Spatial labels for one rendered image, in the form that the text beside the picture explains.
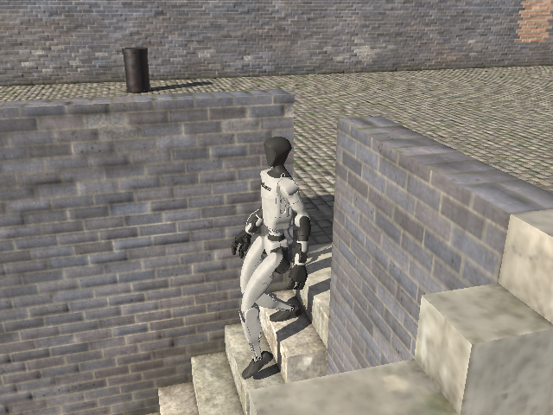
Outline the robot right hand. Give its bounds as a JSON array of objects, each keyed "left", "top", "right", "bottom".
[{"left": 231, "top": 230, "right": 251, "bottom": 259}]

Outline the robot left upper arm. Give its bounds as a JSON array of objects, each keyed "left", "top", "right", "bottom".
[{"left": 278, "top": 178, "right": 310, "bottom": 227}]

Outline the right robot forearm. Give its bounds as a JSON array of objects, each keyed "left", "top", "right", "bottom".
[{"left": 245, "top": 205, "right": 264, "bottom": 235}]

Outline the left robot forearm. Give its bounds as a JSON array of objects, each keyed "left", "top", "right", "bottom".
[{"left": 295, "top": 216, "right": 311, "bottom": 265}]

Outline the robot right upper arm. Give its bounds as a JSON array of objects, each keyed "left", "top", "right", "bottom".
[{"left": 260, "top": 168, "right": 273, "bottom": 179}]

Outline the robot left shin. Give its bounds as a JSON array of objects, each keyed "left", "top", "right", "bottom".
[{"left": 239, "top": 306, "right": 262, "bottom": 362}]

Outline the humanoid robot head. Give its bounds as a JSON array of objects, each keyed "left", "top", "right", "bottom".
[{"left": 264, "top": 137, "right": 292, "bottom": 178}]

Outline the robot left hand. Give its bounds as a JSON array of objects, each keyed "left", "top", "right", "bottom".
[{"left": 284, "top": 265, "right": 308, "bottom": 290}]

